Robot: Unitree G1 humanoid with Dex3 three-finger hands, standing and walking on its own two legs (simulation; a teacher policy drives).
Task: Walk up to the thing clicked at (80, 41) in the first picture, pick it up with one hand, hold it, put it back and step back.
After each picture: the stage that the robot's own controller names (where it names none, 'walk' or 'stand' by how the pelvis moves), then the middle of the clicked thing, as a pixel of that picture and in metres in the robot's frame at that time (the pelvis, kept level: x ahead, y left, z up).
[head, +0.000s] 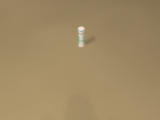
stand; (81, 37) +1.45 +0.03 -0.66
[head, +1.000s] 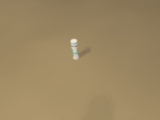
walk; (75, 49) +1.33 +0.21 -0.64
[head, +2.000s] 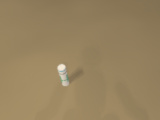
walk; (63, 75) +0.85 +0.27 -0.65
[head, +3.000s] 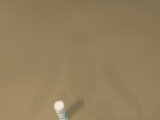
walk; (61, 112) +0.52 +0.22 -0.65
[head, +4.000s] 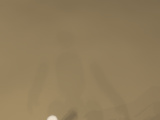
stand; out of the picture +0.44 +0.21 -0.65
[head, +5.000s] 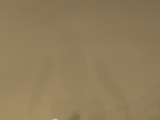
stand; out of the picture +0.41 +0.20 -0.66
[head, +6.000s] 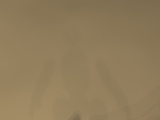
stand; out of the picture +0.40 +0.20 -0.66
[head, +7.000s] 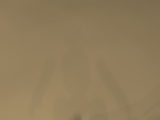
stand; out of the picture +0.39 +0.20 -0.66
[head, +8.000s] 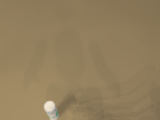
go down; (52, 111) +0.42 +0.20 -0.62
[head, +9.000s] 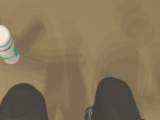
go down; (5, 47) +0.46 +0.27 -0.24
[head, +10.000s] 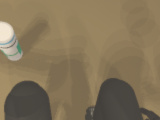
close in; (9, 44) +0.46 +0.28 -0.24
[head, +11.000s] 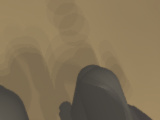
close; out of the picture +0.44 +0.32 -0.16
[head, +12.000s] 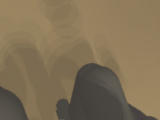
lift; out of the picture +0.42 +0.32 -0.16
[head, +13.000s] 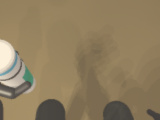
lift; (14, 73) +0.34 +0.22 +0.03
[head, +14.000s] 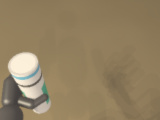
hold; (34, 87) +0.32 +0.17 +0.03
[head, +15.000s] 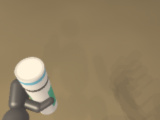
hold; (40, 90) +0.31 +0.16 +0.04
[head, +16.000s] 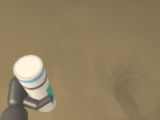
hold; (39, 88) +0.32 +0.16 +0.05
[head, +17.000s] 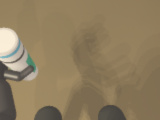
crouch; (18, 60) +0.41 +0.21 -0.03
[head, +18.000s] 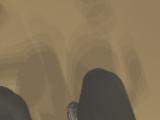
lower; out of the picture +0.43 +0.32 -0.15
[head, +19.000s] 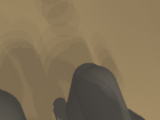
lower; out of the picture +0.42 +0.33 -0.16
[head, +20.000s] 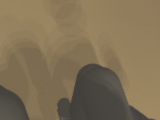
lower; out of the picture +0.41 +0.33 -0.16
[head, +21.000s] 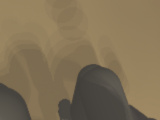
lower; out of the picture +0.41 +0.33 -0.16
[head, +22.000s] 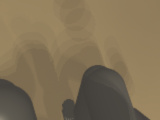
rest; out of the picture +0.40 +0.34 -0.15
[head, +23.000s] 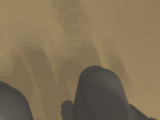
open; out of the picture +0.42 +0.32 -0.16
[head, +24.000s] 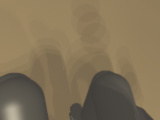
stand; out of the picture +0.56 +0.33 -0.27
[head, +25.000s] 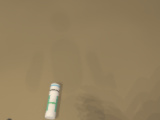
stand; (52, 100) +0.54 +0.19 -0.64
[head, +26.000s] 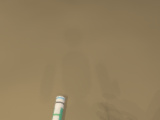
stand; (58, 112) +0.55 +0.21 -0.69
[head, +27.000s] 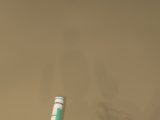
stand; (56, 113) +0.54 +0.22 -0.69
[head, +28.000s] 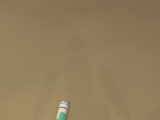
stand; (61, 117) +0.56 +0.21 -0.74
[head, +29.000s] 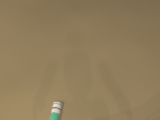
stand; (54, 117) +0.54 +0.26 -0.75
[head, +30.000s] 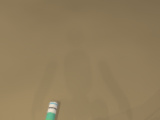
stand; (50, 117) +0.54 +0.29 -0.75
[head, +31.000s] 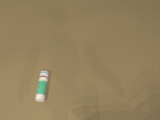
walk; (42, 85) +0.64 +0.33 -0.73
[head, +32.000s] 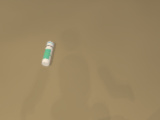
walk; (48, 53) +0.98 +0.40 -0.71
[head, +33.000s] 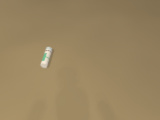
walk; (46, 57) +1.19 +0.41 -0.73
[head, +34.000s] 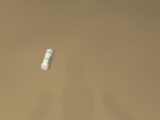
stand; (47, 58) +1.17 +0.43 -0.75
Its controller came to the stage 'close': yes
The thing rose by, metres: 0.69
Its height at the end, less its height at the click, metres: -0.09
